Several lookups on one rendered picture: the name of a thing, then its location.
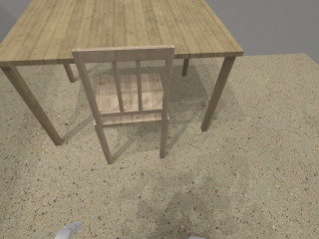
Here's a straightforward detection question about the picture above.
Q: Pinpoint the left robot hand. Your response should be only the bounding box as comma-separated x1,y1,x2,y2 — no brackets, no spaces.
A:
54,221,83,239

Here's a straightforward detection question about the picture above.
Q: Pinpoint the table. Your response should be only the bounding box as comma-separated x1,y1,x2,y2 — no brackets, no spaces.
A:
0,0,244,146

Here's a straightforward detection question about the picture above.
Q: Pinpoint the chair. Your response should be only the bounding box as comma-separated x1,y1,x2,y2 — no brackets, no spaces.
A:
71,45,175,165

